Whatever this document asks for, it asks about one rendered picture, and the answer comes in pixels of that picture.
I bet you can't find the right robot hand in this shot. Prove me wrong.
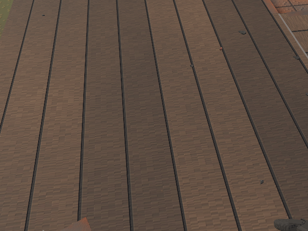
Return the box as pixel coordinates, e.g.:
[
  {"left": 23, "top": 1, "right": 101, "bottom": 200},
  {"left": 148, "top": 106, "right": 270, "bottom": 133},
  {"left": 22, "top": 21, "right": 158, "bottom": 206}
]
[{"left": 273, "top": 218, "right": 308, "bottom": 231}]

